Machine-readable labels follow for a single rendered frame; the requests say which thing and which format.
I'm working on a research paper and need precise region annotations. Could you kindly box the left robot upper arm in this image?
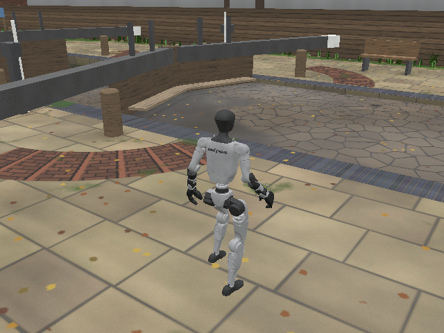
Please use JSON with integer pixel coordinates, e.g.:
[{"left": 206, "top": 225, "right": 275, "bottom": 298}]
[{"left": 188, "top": 137, "right": 211, "bottom": 173}]

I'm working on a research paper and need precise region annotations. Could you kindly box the left robot hand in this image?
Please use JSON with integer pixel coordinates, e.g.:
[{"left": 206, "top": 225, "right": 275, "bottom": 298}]
[{"left": 187, "top": 187, "right": 203, "bottom": 205}]

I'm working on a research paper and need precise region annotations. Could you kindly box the right robot foot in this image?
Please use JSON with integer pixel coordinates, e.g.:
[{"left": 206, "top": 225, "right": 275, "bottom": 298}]
[{"left": 222, "top": 280, "right": 244, "bottom": 296}]

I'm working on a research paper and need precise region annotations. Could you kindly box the right robot hand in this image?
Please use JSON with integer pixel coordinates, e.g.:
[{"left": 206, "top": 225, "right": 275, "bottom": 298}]
[{"left": 259, "top": 191, "right": 274, "bottom": 208}]

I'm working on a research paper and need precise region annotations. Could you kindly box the left robot forearm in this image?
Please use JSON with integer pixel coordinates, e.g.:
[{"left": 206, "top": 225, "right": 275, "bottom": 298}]
[{"left": 187, "top": 163, "right": 197, "bottom": 190}]

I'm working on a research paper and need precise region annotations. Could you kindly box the robot left shin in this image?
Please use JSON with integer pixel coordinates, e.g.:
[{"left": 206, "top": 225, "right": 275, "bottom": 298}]
[{"left": 212, "top": 212, "right": 228, "bottom": 255}]

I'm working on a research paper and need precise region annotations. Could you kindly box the right robot upper arm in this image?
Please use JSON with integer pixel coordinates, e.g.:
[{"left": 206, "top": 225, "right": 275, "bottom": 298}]
[{"left": 234, "top": 142, "right": 251, "bottom": 183}]

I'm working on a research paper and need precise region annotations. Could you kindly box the right robot forearm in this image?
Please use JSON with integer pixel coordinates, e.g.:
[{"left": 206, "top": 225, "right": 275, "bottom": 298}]
[{"left": 248, "top": 173, "right": 269, "bottom": 198}]

